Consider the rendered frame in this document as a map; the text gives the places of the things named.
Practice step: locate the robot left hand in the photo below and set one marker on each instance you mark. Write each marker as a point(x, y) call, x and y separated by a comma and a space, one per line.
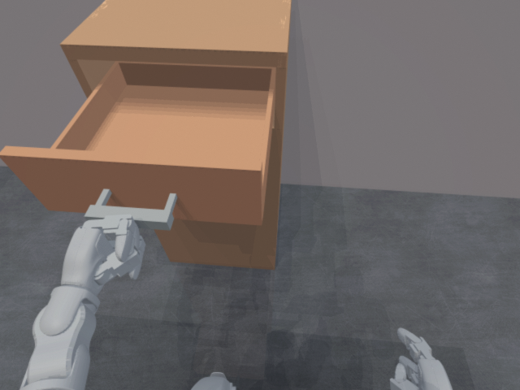
point(115, 238)

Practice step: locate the drawer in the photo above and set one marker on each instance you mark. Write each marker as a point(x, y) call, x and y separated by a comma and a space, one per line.
point(150, 129)

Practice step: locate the robot right hand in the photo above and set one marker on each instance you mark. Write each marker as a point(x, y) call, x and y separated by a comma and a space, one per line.
point(429, 374)

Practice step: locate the handle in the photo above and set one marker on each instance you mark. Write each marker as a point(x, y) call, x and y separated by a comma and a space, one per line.
point(144, 218)

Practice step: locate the left robot forearm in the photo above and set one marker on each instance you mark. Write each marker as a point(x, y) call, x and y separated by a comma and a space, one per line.
point(62, 332)

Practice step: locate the cabinet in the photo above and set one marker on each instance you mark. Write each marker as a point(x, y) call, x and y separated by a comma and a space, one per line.
point(216, 32)

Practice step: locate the left robot shin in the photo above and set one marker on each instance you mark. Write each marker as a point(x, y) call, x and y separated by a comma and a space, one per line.
point(218, 374)

